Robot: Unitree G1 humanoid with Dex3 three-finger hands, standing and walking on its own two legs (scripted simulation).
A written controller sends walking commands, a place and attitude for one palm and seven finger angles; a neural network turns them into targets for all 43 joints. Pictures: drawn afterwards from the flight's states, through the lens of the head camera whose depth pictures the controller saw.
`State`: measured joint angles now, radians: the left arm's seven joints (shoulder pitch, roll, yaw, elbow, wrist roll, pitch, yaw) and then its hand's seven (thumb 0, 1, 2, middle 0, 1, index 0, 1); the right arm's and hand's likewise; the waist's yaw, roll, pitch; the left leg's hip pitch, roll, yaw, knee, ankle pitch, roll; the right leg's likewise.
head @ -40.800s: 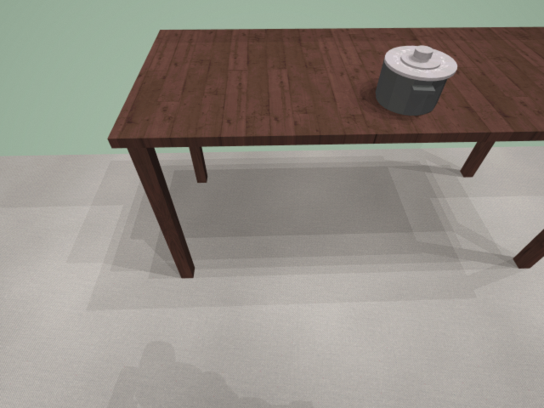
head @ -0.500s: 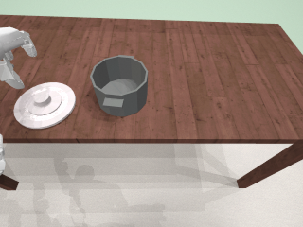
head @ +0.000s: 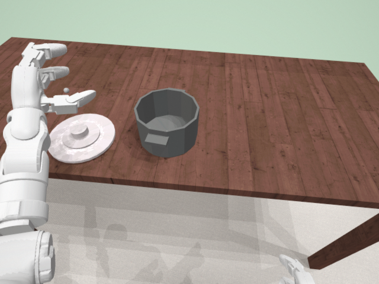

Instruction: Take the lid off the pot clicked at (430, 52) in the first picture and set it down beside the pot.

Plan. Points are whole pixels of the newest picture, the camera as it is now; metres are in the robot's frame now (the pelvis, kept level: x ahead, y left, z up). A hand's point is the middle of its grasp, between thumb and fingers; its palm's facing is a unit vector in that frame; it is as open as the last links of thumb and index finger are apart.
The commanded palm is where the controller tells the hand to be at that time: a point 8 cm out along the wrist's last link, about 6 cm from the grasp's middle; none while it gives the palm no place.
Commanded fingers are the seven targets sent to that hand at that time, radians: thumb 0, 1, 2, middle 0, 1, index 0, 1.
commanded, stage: draw the hand back to the body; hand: left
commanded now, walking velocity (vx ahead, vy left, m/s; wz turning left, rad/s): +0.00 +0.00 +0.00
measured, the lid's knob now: (79, 130) +0.49 +0.32 +0.01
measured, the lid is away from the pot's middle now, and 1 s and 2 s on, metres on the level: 0.24 0.24 0.24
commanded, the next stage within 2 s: step back with the hand held close in 1.48 s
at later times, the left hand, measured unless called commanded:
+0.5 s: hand (60, 127) +0.32 +0.23 +0.20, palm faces +0.43 -0.87 -0.23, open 8.6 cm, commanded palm +0.26 +0.27 +0.21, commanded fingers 0.00 0.79 0.85 -0.21 -0.38 -0.21 -0.38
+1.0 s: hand (42, 183) +0.22 +0.22 +0.19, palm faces +0.43 -0.86 -0.27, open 7.4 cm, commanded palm +0.16 +0.26 +0.20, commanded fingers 0.00 0.90 0.90 -0.20 -0.30 -0.20 -0.30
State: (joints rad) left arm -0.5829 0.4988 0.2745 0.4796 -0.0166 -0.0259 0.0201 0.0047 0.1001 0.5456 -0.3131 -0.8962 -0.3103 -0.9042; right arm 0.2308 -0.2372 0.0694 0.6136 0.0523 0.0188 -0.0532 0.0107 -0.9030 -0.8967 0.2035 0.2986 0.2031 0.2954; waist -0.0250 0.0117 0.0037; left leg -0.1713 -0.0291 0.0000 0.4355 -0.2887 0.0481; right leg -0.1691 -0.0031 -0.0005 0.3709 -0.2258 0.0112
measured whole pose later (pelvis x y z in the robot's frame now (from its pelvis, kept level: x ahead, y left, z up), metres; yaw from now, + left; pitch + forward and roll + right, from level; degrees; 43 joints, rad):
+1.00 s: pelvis -0.02 -0.03 +0.00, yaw +0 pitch -5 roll +0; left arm 0.17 0.35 0.33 -0.24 -0.12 -0.06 0.08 0.02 0.89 0.90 -0.21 -0.30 -0.20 -0.31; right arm 0.15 -0.24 0.04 0.68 0.02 -0.08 -0.08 0.02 -0.90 -0.90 0.20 0.30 0.20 0.30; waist 0.04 0.06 0.04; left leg -0.04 0.00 -0.01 0.37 -0.24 0.01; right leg -0.06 0.03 -0.02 0.34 -0.20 -0.02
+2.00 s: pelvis -0.05 +0.00 +0.00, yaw +1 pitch +0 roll -1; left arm 0.65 0.45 0.39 -0.67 -0.07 -0.15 0.08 0.02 0.89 0.90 -0.21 -0.30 -0.21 -0.31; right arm 0.18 -0.24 -0.02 0.52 0.02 0.01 -0.06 0.02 -0.90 -0.90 0.20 0.30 0.20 0.30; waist 0.00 -0.02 0.06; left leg -0.25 -0.05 0.00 0.49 -0.25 0.06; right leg -0.26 -0.03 0.00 0.46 -0.20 0.03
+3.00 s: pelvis -0.14 -0.01 -0.01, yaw +0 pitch +3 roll -4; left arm 0.56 0.44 0.39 -0.70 -0.03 -0.28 0.08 0.02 0.89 0.90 -0.21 -0.30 -0.21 -0.31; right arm 0.14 -0.18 -0.01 0.59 0.00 -0.07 -0.03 0.02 -0.90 -0.90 0.20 0.30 0.20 0.30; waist 0.00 -0.02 0.04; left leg -0.47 0.02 -0.02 0.50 -0.08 0.04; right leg -0.20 0.10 0.05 0.44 -0.27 0.00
